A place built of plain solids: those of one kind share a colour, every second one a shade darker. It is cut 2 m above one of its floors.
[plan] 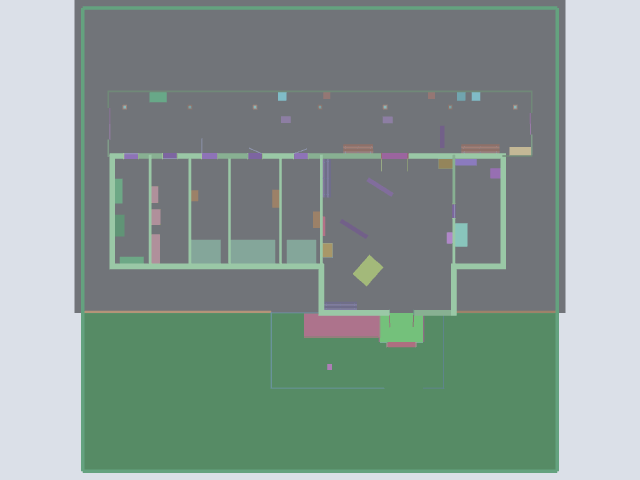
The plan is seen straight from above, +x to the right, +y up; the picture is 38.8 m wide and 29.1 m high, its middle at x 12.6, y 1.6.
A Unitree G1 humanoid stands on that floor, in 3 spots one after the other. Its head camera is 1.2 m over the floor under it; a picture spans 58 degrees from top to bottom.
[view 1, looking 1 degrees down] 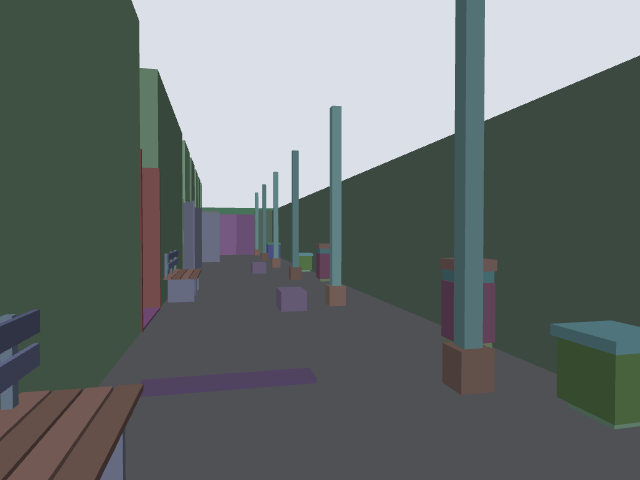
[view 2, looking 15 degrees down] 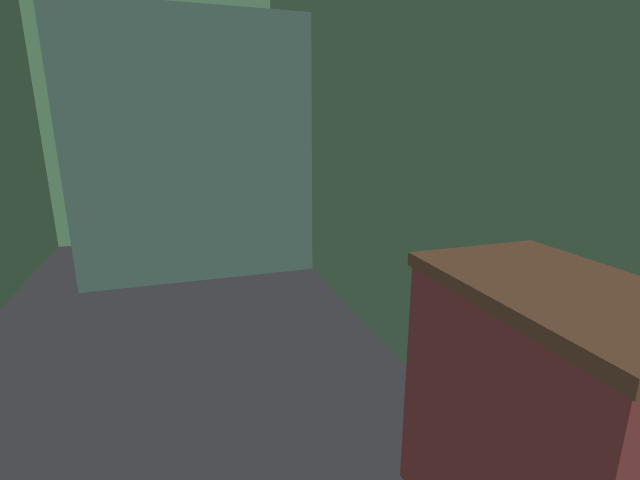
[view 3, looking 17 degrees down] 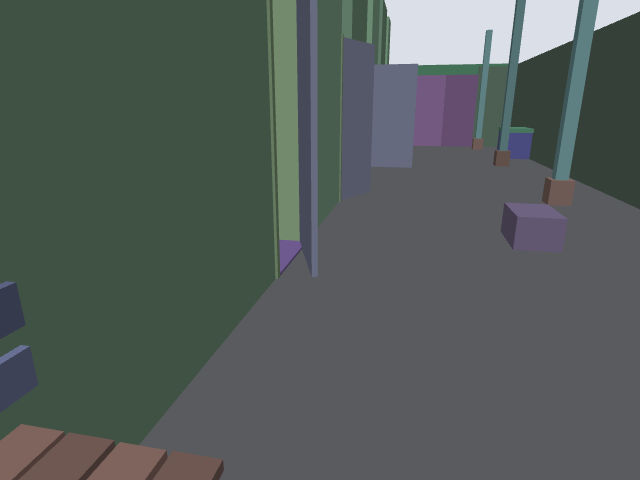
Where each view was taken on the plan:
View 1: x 23.49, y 7.79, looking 167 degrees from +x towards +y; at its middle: screen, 12.34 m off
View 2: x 5.82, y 4.99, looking -108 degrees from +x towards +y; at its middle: wall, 3.46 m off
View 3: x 14.74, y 7.79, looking -168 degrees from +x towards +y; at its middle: ground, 4.10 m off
